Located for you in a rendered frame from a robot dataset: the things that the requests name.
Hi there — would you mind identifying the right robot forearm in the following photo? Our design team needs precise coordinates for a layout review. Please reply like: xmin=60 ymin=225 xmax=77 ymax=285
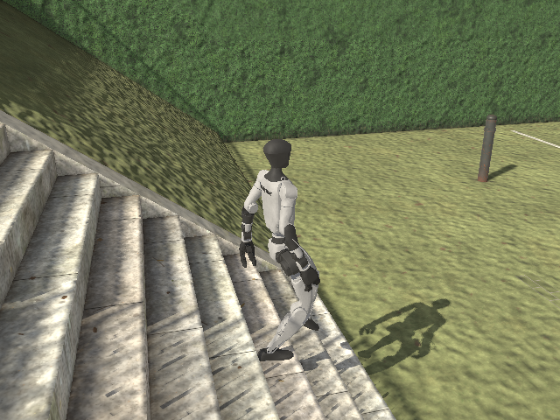
xmin=284 ymin=224 xmax=310 ymax=271

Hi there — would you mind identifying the left robot upper arm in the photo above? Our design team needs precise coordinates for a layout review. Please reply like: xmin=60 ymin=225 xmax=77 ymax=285
xmin=244 ymin=170 xmax=269 ymax=214

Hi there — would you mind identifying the robot torso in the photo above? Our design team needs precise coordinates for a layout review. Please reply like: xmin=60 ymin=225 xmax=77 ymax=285
xmin=261 ymin=173 xmax=296 ymax=263

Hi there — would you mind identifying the left robot forearm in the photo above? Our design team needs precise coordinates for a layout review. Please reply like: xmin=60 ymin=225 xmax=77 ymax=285
xmin=241 ymin=206 xmax=255 ymax=242

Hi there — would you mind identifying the right robot shin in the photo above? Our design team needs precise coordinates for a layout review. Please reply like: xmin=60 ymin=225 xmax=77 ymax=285
xmin=266 ymin=308 xmax=311 ymax=354

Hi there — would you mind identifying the right robot upper arm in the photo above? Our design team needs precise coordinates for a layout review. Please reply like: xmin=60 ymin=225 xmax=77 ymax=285
xmin=279 ymin=182 xmax=298 ymax=235

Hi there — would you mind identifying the left robot hand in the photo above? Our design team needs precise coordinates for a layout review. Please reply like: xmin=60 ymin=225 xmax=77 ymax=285
xmin=239 ymin=241 xmax=256 ymax=268

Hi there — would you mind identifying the right robot hand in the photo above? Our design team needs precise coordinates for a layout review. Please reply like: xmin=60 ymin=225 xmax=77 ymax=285
xmin=299 ymin=266 xmax=320 ymax=292

